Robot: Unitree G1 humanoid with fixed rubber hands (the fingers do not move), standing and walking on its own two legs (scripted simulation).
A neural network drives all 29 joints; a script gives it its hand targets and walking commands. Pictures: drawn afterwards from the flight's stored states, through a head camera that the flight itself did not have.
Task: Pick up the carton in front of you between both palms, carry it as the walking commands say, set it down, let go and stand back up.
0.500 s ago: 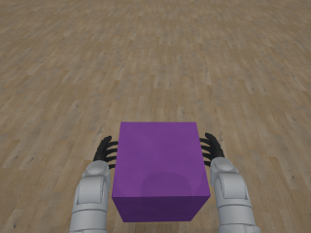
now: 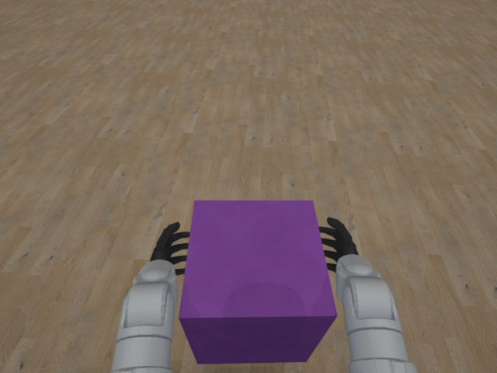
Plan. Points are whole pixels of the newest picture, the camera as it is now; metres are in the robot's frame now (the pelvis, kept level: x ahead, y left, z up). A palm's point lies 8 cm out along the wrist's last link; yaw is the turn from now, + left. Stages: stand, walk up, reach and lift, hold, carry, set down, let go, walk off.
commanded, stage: carry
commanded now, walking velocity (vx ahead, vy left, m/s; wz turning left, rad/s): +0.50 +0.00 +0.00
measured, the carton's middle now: (253, 285) +0.29 +0.00 -0.05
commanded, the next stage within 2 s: none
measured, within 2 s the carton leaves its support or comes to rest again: neither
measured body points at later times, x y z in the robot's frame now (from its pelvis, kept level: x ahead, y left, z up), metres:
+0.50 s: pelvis +0.14 +0.04 +0.02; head +0.15 +0.04 +0.47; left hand +0.43 +0.17 +0.03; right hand +0.42 -0.13 +0.04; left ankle +0.09 +0.12 -0.73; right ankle +0.13 -0.10 -0.67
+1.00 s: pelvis +0.37 -0.01 +0.02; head +0.40 -0.03 +0.46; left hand +0.66 +0.14 +0.02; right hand +0.66 -0.16 +0.01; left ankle +0.41 +0.11 -0.72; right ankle +0.39 -0.10 -0.73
